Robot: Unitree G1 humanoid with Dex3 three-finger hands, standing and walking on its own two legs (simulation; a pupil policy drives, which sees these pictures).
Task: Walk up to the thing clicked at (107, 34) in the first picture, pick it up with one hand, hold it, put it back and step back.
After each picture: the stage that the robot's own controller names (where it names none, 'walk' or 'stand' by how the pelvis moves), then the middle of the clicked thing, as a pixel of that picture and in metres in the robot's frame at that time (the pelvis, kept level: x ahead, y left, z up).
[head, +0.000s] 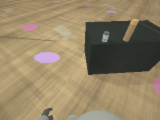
stand; (105, 36) +0.96 -0.14 -0.02
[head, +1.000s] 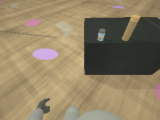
sink last; (101, 34) +0.87 -0.08 +0.01
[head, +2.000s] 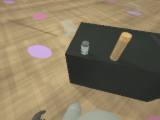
rise first; (85, 47) +0.62 +0.14 +0.00
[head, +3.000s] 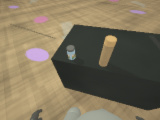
walk; (71, 52) +0.54 +0.20 +0.02
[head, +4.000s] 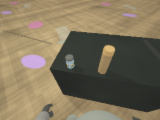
stand; (70, 61) +0.48 +0.20 -0.02
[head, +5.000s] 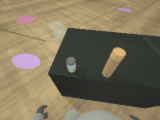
stand; (71, 64) +0.41 +0.17 -0.01
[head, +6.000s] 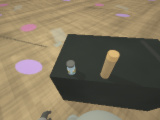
stand; (71, 67) +0.42 +0.18 -0.02
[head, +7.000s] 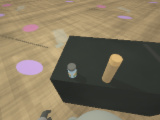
stand; (72, 70) +0.40 +0.17 -0.03
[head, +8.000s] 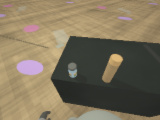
stand; (72, 70) +0.41 +0.17 -0.03
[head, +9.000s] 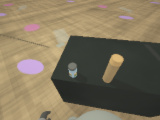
stand; (72, 70) +0.40 +0.16 -0.03
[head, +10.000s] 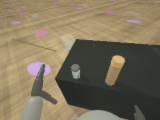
rise first; (75, 71) +0.40 +0.17 -0.02
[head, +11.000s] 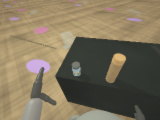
go down; (76, 69) +0.42 +0.17 -0.02
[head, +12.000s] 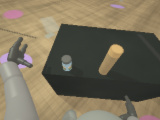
go down; (66, 63) +0.43 +0.16 +0.01
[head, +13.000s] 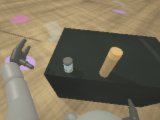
go down; (68, 65) +0.42 +0.16 +0.00
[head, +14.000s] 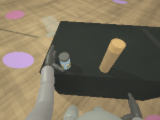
close in; (65, 61) +0.42 +0.17 +0.04
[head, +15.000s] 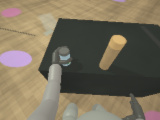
lift; (65, 56) +0.44 +0.17 +0.05
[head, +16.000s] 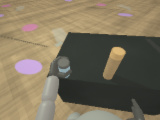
lift; (64, 68) +0.33 +0.18 +0.12
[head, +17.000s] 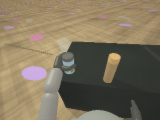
hold; (68, 63) +0.33 +0.16 +0.18
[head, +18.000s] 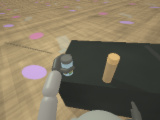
hold; (67, 65) +0.32 +0.16 +0.16
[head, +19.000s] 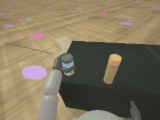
hold; (68, 65) +0.33 +0.16 +0.16
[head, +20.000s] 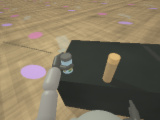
crouch; (66, 63) +0.35 +0.17 +0.15
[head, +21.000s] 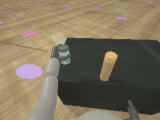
lower; (64, 54) +0.42 +0.19 +0.16
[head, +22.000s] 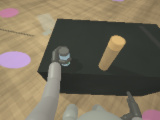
lower; (64, 57) +0.45 +0.17 +0.05
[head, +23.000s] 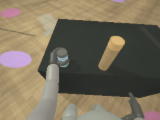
lower; (62, 58) +0.44 +0.18 +0.05
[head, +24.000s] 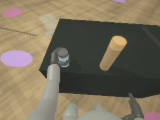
lower; (63, 58) +0.43 +0.18 +0.05
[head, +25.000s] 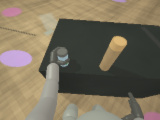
lower; (63, 57) +0.44 +0.18 +0.05
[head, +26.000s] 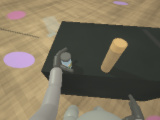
open; (66, 61) +0.42 +0.17 +0.04
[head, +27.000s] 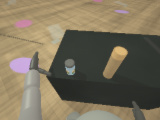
sink last; (70, 67) +0.40 +0.16 +0.02
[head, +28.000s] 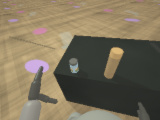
stand; (74, 65) +0.44 +0.18 +0.02
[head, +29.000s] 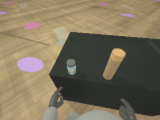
stand; (71, 66) +0.41 +0.17 +0.01
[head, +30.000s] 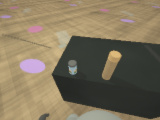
walk; (72, 67) +0.43 +0.17 -0.01
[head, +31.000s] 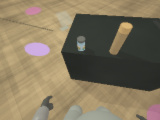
walk; (81, 43) +0.60 +0.12 +0.01
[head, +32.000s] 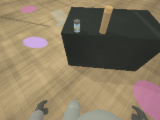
walk; (77, 25) +0.88 +0.21 +0.01
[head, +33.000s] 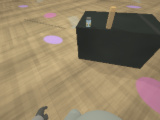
stand; (88, 22) +1.19 +0.13 +0.00
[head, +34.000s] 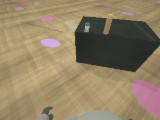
stand; (87, 27) +1.19 +0.12 -0.02
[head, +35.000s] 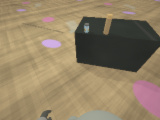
stand; (86, 27) +1.18 +0.11 -0.02
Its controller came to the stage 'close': yes
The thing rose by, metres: 0.21
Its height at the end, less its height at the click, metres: +0.00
